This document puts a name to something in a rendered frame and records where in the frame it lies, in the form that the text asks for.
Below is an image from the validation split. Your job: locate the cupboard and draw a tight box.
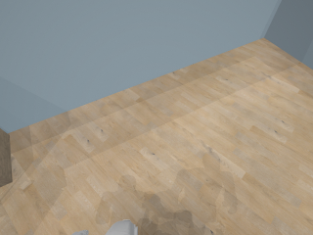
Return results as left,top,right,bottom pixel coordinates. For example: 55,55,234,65
0,128,13,187

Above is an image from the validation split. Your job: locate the left robot thigh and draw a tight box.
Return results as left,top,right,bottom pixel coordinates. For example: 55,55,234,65
105,220,138,235

